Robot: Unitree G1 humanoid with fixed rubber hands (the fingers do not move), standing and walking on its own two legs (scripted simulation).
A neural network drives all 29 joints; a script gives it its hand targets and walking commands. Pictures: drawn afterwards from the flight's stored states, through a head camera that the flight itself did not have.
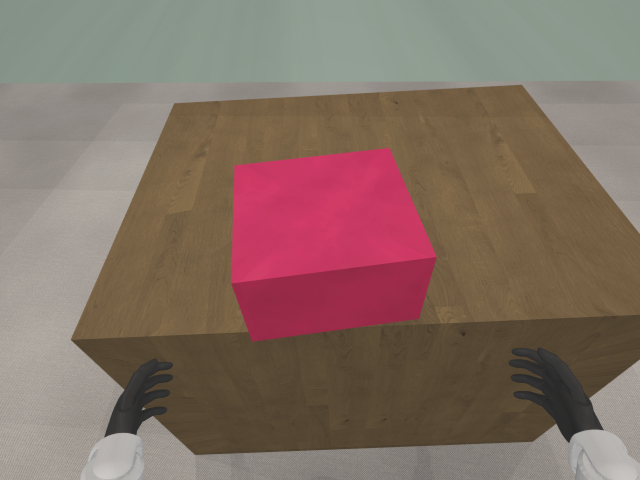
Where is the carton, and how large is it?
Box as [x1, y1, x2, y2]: [231, 148, 436, 341]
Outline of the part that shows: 389,148 234,165 231,283 252,341 418,318 436,256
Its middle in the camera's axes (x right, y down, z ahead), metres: +0.01 +0.00 +0.63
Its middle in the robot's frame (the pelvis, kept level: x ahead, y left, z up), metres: +0.47 +0.03 +0.01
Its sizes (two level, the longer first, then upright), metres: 0.264 0.244 0.154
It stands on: a pedestal, 0.71 m high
